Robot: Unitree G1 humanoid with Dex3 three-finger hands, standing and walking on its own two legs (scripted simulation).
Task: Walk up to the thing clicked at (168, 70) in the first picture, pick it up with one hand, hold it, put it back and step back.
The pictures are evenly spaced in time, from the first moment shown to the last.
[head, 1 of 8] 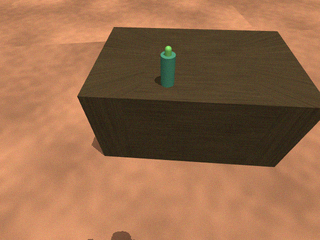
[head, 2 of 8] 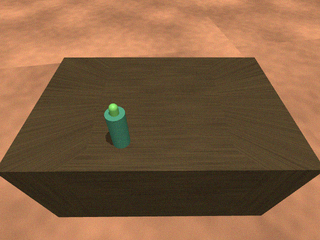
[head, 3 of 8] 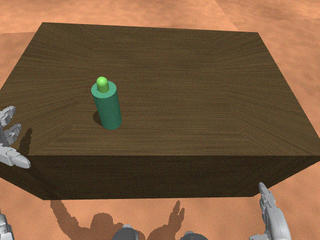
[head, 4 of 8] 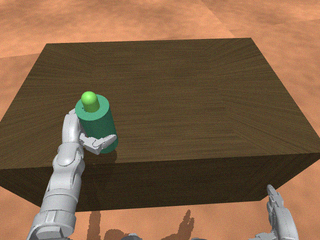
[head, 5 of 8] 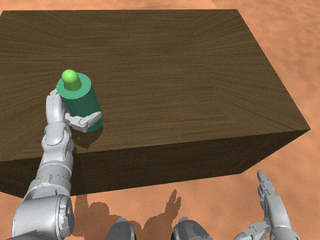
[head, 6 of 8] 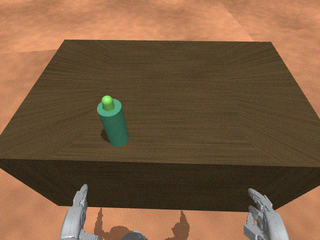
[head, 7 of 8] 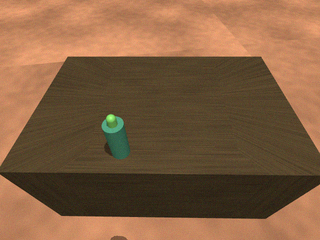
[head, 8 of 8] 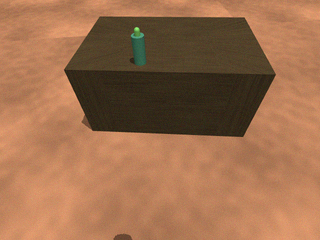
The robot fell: no
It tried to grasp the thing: yes
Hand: left
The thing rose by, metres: 0.21
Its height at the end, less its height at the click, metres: +0.00
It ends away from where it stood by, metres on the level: 0.04
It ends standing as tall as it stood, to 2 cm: yes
